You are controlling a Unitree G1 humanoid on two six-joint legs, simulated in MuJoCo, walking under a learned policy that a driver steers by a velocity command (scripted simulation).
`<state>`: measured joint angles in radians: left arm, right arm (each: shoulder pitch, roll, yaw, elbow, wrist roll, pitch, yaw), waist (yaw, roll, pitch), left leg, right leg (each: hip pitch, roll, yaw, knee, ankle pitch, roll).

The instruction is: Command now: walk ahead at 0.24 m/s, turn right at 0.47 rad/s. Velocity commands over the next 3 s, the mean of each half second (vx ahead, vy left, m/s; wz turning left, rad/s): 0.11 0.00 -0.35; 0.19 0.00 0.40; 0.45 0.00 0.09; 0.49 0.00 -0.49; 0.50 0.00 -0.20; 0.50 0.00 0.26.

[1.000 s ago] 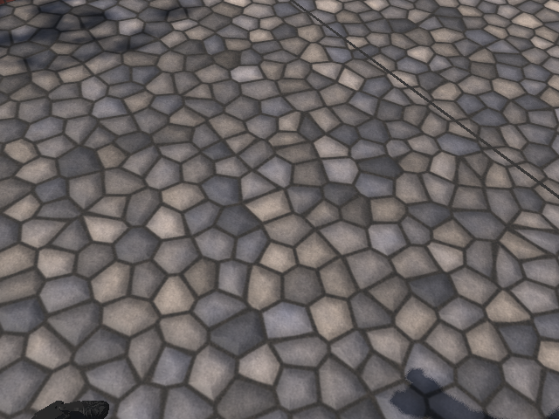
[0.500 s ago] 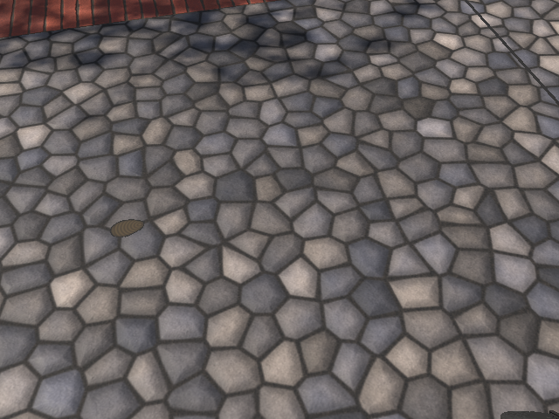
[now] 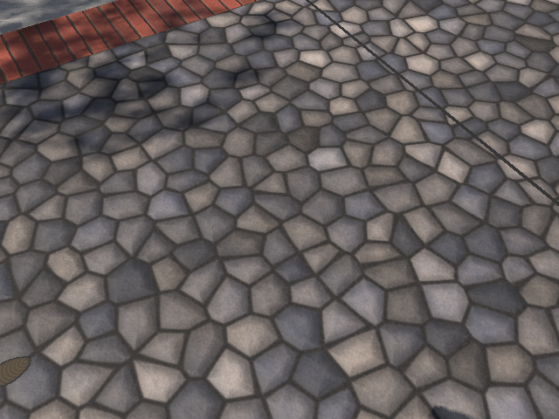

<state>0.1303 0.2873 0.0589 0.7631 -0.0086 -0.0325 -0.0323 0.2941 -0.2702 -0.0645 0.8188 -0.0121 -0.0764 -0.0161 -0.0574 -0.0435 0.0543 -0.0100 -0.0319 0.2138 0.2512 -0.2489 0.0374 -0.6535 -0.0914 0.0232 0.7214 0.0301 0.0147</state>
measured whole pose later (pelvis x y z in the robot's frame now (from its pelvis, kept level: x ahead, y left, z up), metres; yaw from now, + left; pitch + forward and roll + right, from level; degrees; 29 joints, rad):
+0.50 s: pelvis +0.14 -0.02 -0.01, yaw -10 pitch +1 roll -1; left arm 0.12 0.24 0.04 0.71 0.03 0.00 0.00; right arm 0.19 -0.28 -0.05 0.77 0.00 0.02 -0.03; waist 0.00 0.03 0.03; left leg -0.42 0.08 -0.06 0.72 -0.28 -0.06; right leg -0.35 0.10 0.03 0.48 -0.15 -0.07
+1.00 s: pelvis +0.24 +0.03 +0.00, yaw +5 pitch +3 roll -2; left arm 0.33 0.30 0.08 0.81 0.00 -0.06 0.01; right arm 0.16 -0.30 -0.06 0.62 0.02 -0.02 0.02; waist 0.08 0.02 -0.01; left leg -0.59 0.10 -0.01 0.86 -0.26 -0.01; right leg -0.09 -0.04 -0.14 0.33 -0.27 0.01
